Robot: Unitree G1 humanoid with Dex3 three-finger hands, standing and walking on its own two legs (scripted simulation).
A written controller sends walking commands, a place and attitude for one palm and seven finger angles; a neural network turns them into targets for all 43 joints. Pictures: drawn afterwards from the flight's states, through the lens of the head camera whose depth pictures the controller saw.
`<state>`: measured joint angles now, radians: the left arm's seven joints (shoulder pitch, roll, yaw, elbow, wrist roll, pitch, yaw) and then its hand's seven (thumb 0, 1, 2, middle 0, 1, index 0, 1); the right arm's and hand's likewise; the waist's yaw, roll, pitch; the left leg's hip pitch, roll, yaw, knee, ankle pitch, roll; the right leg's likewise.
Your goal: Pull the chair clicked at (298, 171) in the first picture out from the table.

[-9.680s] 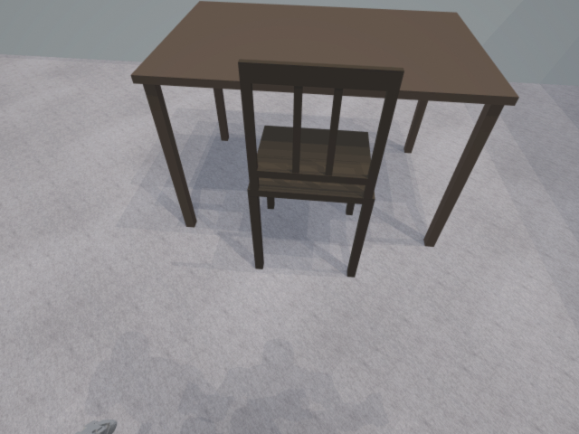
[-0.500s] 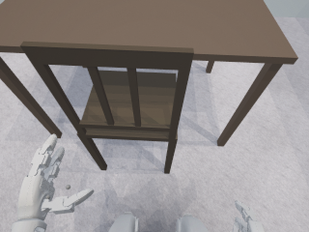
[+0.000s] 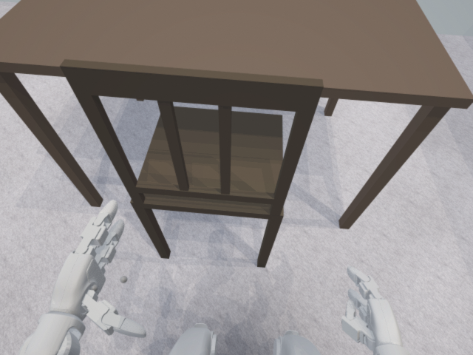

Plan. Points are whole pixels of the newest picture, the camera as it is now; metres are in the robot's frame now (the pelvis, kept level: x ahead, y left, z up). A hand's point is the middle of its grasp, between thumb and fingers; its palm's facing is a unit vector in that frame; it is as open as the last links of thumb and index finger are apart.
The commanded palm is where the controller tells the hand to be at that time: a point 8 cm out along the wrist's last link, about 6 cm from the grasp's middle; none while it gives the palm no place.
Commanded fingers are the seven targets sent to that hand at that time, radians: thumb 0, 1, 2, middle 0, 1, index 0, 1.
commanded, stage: raise the hand toward the chair's back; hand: left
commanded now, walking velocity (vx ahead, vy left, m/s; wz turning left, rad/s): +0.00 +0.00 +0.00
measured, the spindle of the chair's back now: (176, 151) +0.50 +0.16 +0.00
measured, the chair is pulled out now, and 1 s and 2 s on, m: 0.00 0.00 0.00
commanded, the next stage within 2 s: aim the fingers beside a spindle in 0.68 s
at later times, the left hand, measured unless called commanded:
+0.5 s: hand (111, 254) +0.25 +0.21 +0.05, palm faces +0.02 -1.00 -0.08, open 16.9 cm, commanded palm +0.23 +0.26 +0.05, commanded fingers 0.00 -0.50 0.30 -0.06 -0.08 -0.06 -0.08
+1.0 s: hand (134, 254) +0.26 +0.18 +0.04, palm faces -0.04 -1.00 -0.05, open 16.9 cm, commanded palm +0.24 +0.24 +0.04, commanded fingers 0.00 -0.50 0.30 -0.06 -0.08 -0.06 -0.08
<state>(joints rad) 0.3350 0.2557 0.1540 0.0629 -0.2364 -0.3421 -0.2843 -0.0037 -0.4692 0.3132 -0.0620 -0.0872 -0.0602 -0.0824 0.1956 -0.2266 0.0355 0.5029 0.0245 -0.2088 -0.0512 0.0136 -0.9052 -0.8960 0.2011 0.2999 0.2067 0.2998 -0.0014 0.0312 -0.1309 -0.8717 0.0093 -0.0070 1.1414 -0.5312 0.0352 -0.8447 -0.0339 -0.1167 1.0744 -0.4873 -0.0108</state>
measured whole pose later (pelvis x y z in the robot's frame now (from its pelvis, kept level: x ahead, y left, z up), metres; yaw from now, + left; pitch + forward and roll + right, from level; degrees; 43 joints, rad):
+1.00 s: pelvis +0.00 -0.01 +0.00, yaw +0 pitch +16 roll -2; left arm 0.22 0.25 0.20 0.16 -0.26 -0.40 -0.30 -0.01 -0.50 0.30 -0.06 -0.08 -0.06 -0.08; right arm 0.22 -0.25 0.02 0.56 0.02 -0.22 -0.05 0.01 -0.91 -0.90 0.20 0.30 0.21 0.30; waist -0.03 0.03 -0.13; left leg -0.87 0.02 -0.01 1.12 -0.52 0.02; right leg -0.85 -0.02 -0.12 1.07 -0.49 -0.03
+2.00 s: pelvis -0.01 +0.00 -0.02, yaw -1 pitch +21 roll -2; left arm -0.13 0.22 0.16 0.41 -0.17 -0.46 -0.16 -0.01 -0.50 0.30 -0.06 -0.08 -0.06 -0.08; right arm 0.21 -0.25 0.01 0.58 -0.01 -0.14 -0.02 0.01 -0.91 -0.90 0.20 0.30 0.21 0.30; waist -0.05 0.03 -0.14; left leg -1.05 0.01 0.01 1.24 -0.55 0.03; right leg -1.05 -0.03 -0.09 1.20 -0.51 -0.02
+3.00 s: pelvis -0.01 -0.01 -0.03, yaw -1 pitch +22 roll -1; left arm -0.16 0.20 0.14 0.45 -0.17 -0.48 -0.16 -0.01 -0.50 0.30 -0.06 -0.08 -0.06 -0.08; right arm 0.20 -0.26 0.00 0.58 0.00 -0.08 -0.01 0.01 -0.91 -0.90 0.20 0.30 0.20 0.30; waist -0.05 0.03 -0.14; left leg -1.08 0.02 0.01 1.26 -0.56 0.02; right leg -1.08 -0.03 -0.09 1.22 -0.52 -0.03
